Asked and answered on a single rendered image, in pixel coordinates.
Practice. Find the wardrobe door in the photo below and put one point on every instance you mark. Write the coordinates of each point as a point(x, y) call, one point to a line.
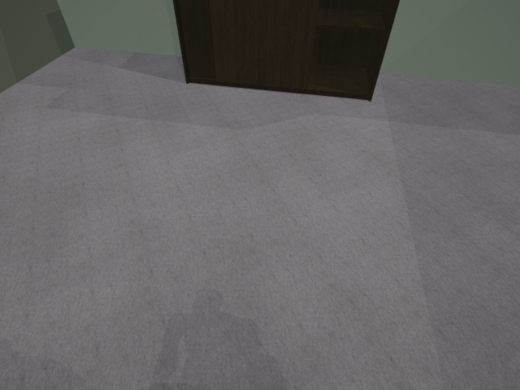
point(264, 42)
point(196, 25)

